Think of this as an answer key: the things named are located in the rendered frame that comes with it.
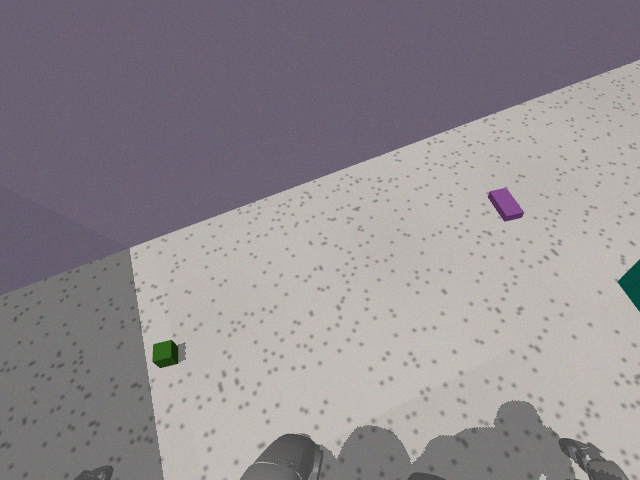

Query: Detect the right robot hand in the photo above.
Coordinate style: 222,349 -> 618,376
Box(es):
559,438 -> 629,480

